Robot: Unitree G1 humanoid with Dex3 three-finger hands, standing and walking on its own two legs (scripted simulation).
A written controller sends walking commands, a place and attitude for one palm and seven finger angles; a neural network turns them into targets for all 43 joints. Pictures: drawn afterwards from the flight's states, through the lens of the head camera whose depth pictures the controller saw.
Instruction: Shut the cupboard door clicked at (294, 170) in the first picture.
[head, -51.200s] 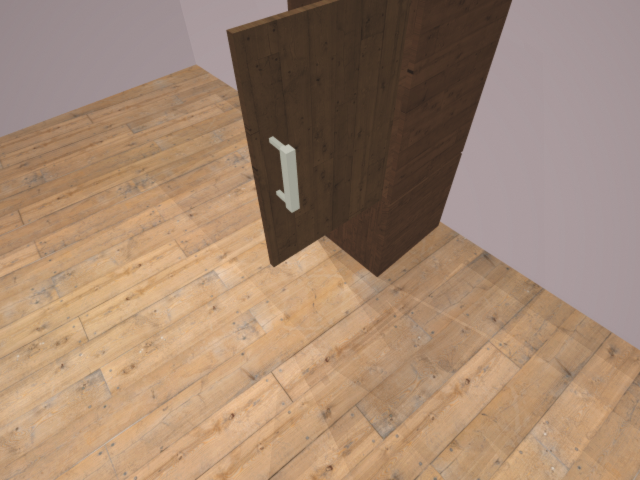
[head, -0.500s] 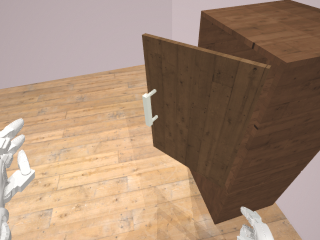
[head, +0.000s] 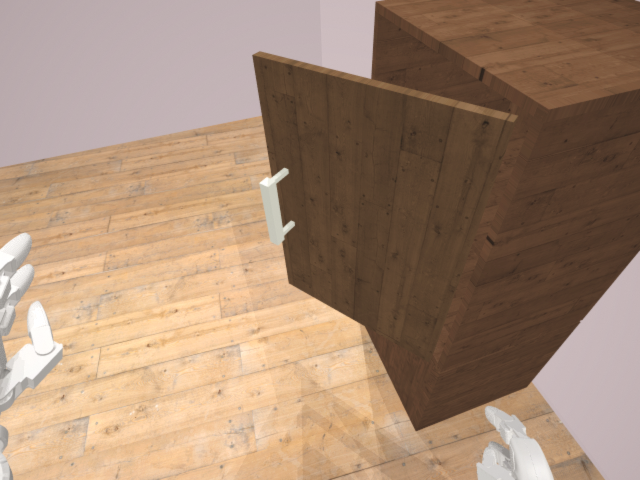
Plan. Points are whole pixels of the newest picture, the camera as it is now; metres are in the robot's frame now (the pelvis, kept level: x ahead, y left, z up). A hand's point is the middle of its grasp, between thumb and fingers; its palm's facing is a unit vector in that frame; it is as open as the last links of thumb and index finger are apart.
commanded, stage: step back with the hand held close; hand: left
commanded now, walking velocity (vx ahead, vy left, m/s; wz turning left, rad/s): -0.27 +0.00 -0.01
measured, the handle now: (279, 207) +0.62 +0.14 -0.03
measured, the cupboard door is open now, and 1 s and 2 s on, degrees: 36 36 36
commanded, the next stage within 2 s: stop stepping back and stand still in 1.36 s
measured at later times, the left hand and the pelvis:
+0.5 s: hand out of the picture +0.16 +0.30 +0.15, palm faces +0.40 -0.78 -0.48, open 7.4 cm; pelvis -0.05 +0.04 -0.01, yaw -1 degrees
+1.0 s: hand out of the picture +0.08 +0.28 +0.17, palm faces +0.44 -0.76 -0.48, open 7.4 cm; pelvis -0.11 +0.02 -0.02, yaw +3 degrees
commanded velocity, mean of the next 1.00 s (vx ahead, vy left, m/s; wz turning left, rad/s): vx -0.32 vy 0.00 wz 0.00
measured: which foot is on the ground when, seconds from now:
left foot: down 0.00-1.00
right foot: down 0.00-1.00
